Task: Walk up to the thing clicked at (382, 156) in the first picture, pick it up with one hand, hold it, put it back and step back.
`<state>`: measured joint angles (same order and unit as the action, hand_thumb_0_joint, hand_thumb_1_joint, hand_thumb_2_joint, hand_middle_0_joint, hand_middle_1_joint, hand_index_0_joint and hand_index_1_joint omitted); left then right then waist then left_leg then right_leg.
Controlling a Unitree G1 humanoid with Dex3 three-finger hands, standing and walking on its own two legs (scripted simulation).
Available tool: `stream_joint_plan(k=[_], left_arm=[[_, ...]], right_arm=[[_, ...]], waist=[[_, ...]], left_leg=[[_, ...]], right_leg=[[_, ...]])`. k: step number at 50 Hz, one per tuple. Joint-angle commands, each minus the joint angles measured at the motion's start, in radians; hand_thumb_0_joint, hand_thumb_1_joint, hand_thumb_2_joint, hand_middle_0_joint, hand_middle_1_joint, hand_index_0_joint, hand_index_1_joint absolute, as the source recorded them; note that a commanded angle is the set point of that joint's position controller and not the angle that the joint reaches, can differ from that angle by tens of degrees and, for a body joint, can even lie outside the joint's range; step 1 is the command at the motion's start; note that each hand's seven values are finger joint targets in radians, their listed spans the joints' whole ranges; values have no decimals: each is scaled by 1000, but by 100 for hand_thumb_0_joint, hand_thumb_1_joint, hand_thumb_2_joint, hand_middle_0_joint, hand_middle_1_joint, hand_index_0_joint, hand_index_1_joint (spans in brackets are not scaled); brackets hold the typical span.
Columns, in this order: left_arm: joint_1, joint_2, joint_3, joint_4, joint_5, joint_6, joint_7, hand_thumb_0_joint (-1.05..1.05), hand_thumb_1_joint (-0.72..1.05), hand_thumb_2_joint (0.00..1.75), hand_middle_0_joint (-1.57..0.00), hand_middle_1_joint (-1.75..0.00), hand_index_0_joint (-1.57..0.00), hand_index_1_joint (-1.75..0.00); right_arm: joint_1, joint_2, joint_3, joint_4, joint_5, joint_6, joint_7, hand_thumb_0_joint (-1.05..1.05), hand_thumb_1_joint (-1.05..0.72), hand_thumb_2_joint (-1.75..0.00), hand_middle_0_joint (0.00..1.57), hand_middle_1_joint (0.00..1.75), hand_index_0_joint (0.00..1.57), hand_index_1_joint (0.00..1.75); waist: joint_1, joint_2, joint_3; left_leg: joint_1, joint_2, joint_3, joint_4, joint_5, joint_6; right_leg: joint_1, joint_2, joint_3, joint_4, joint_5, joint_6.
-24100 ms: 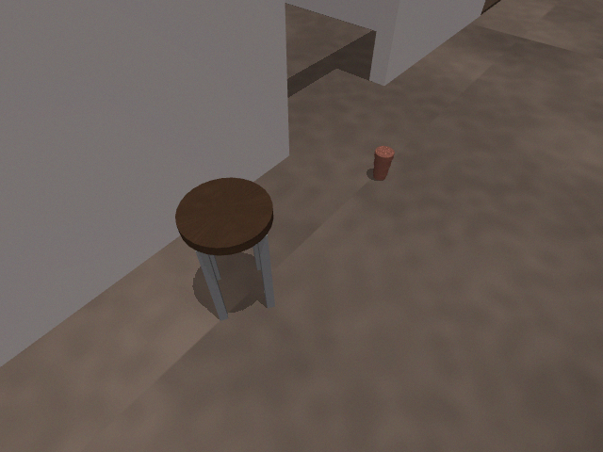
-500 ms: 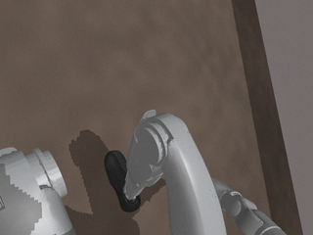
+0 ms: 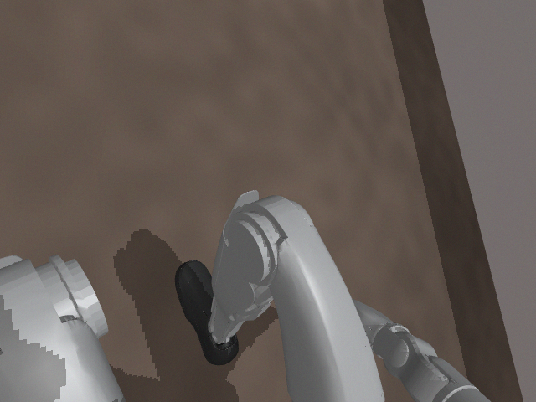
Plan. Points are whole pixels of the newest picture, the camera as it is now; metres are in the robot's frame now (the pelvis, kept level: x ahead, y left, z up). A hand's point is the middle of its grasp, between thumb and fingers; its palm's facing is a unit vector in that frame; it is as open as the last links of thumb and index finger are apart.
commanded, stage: withdraw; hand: left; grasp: from the side
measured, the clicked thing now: out of the picture +0.47 +0.29 -0.22
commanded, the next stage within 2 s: rise in 0.42 s
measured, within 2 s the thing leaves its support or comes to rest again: rests again in 0.04 s
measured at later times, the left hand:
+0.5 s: hand out of the picture +0.46 +0.37 -0.10, palm faces +0.37 -0.93 -0.07, open 17.6 cm
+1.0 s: hand out of the picture +0.35 +0.40 +0.00, palm faces +0.28 -0.83 -0.48, open 17.1 cm
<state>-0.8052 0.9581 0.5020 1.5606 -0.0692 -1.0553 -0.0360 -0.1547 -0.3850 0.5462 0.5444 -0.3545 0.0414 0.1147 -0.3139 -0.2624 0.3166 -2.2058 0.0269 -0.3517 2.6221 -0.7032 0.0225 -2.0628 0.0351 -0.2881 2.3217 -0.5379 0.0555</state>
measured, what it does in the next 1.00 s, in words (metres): rises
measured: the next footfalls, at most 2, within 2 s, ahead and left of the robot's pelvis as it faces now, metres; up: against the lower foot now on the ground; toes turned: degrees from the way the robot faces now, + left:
none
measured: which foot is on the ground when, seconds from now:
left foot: down 0.00-1.00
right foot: down 0.00-1.00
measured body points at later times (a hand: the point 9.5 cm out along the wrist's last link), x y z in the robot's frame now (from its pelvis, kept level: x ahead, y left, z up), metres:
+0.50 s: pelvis +0.01 +0.00 +0.01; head +0.23 +0.18 +0.36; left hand +0.43 +0.42 -0.09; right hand +0.15 -0.25 -0.03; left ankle +0.09 +0.12 -0.26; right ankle +0.16 -0.11 -0.26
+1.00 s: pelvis +0.02 -0.01 +0.08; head +0.21 +0.09 +0.48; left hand +0.33 +0.44 +0.03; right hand +0.17 -0.25 -0.04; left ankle +0.09 +0.12 -0.26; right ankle +0.16 -0.11 -0.26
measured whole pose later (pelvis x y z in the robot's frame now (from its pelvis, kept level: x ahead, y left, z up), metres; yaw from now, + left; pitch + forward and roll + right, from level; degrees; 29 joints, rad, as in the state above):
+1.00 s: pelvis +0.02 -0.01 +0.08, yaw +9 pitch +31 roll -8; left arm -0.47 0.69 0.39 0.86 0.11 -0.23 -0.08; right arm 0.13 -0.29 0.08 0.61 -0.02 0.17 0.06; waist -0.10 0.01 -0.10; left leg -2.15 0.04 -0.09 2.28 -0.68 0.04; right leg -2.11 -0.02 -0.08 2.16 -0.60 0.02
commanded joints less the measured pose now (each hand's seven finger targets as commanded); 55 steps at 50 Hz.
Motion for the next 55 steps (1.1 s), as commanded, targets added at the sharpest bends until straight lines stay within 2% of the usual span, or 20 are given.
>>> stream_joint_plan(k=[1,5,8,15,19,22,25,26,27,28,30,34,36,39,43,45,48,49,51,55], left_arm=[[-226,146,12,-133,-20,-66,-5,0,-50,19,-30,-23,-30,-23],[-267,148,3,-150,-20,-85,-8,0,-56,13,-12,-11,-12,-11],[-264,186,22,-177,-28,-93,-17,0,-61,9,-6,-5,-6,-5],[-256,362,143,-381,-11,-54,-49,0,-61,8,-5,-4,-5,-4],[-242,280,94,-487,-2,38,-110,0,-61,6,-6,-3,-6,-3],[-118,56,-42,-318,-22,153,-170,0,-61,6,-6,-4,-6,-4],[-161,83,-20,-392,-57,204,-199,0,-61,5,-3,-4,-4,-3],[-106,16,-48,-302,-72,222,-212,0,-61,6,-2,-5,-4,-4],[-196,60,-15,-413,-90,212,-213,0,-53,6,-4,0,-2,0],[-153,275,34,-399,96,274,-165,0,-57,9,-8,-7,-7,-8],[-214,164,-7,-423,89,338,-156,0,-55,8,-8,-7,-7,-7],[-292,393,129,-625,152,428,-104,0,-59,9,-10,-6,-8,-8],[-262,371,116,-674,176,479,-91,0,-53,17,-8,-10,-8,-10],[-119,242,81,-678,182,566,-69,0,-45,12,-6,-7,-6,-7],[71,-2,-33,-671,175,684,-60,0,-46,11,-7,-8,-7,-8],[141,-71,-82,-770,165,738,-51,0,-47,11,-7,-8,-7,-8],[141,-60,-90,-962,158,813,-21,0,-51,8,-6,-7,-6,-7],[236,-92,-102,-965,154,842,-12,0,-53,7,-6,-6,-6,-6],[286,-69,-90,-1124,145,881,15,0,-52,8,-6,-6,-6,-6],[356,-91,-104,-1264,138,948,68,0,-46,11,-6,-7,-6,-7]], right_arm=[[51,-361,-119,-10,2,9,-20,0,-90,-90,20,30,20,30],[41,-365,-116,-13,1,3,-21,0,-89,-90,20,30,20,30],[48,-365,-115,-8,4,1,-24,0,-89,-90,20,30,20,30],[117,-368,-146,33,14,27,-39,0,-90,-90,20,30,20,30],[148,-354,-195,33,39,46,-46,0,-91,-90,20,30,20,30],[158,-333,-222,18,80,48,-47,0,-90,-90,20,30,20,30],[189,-324,-245,24,114,41,-51,0,-88,-90,20,30,20,30],[189,-318,-242,14,121,38,-49,0,-87,-89,20,30,20,30],[196,-315,-249,17,127,35,-48,0,-82,-89,20,30,20,30],[236,-293,-323,47,156,48,-51,0,-90,-92,20,30,20,30],[266,-263,-324,37,176,61,-42,0,-94,-92,20,30,20,30],[310,-261,-371,19,209,87,-46,0,-98,-93,20,30,20,30],[322,-253,-398,18,217,98,-48,0,-92,-90,20,30,20,30],[348,-215,-440,20,243,107,-55,0,-90,-90,20,30,20,30],[367,-180,-503,8,282,110,-59,0,-90,-90,20,30,20,30],[369,-168,-540,-15,310,111,-65,0,-90,-90,20,30,20,30],[390,-159,-586,-28,346,113,-80,0,-90,-90,20,30,20,30],[388,-152,-596,-45,358,111,-87,0,-90,-90,20,30,20,30],[390,-134,-607,-73,379,109,-105,0,-90,-90,20,30,20,30],[360,-98,-608,-99,400,77,-148,0,-89,-90,20,30,20,30]], waist=[[-127,511,-535],[-138,547,-521],[-122,561,-548],[-33,748,-685],[-17,835,-752],[-54,683,-637],[-30,551,-609],[-42,490,-606],[-30,489,-625],[55,582,-752],[25,603,-783],[110,751,-952],[114,799,-962],[155,785,-959],[173,659,-966],[187,558,-988],[206,477,-1044],[208,426,-1051],[231,400,-1109],[246,393,-1058]], left_leg=[[328,49,54,-339,49,-29],[359,55,41,-355,39,-36],[367,57,51,-346,52,-35],[530,67,59,-390,199,-67],[597,66,68,-437,242,-80],[434,55,81,-450,131,-55],[310,41,104,-419,72,-26],[288,36,102,-410,71,-18],[286,34,98,-405,63,-16],[400,32,142,-444,126,-20],[422,37,138,-462,149,-27],[540,36,160,-531,160,-36],[572,39,171,-562,149,-39],[550,28,206,-610,111,-38],[520,15,233,-646,105,-27],[498,7,239,-686,65,-12],[539,2,244,-764,7,2],[556,1,244,-783,7,6],[603,-3,253,-832,20,12],[684,-1,264,-961,-54,16]], right_leg=[[280,53,-63,-154,67,-48],[250,50,-70,-145,60,-52],[273,53,-59,-147,71,-52],[287,42,-42,-112,137,-67],[233,30,-30,-103,142,-79],[187,26,-27,-135,87,-77],[193,28,-12,-172,60,-70],[213,27,-14,-180,63,-64],[206,25,-12,-177,56,-66],[208,19,16,-192,75,-74],[176,16,21,-175,83,-80],[189,5,59,-164,62,-88],[166,3,75,-166,51,-93],[161,2,97,-204,19,-98],[142,-5,117,-270,-4,-102],[162,-12,133,-327,-33,-100],[247,-12,161,-423,-66,-94],[288,-13,169,-458,-67,-89],[395,-16,192,-520,-58,-85],[524,-22,233,-655,-127,-81]])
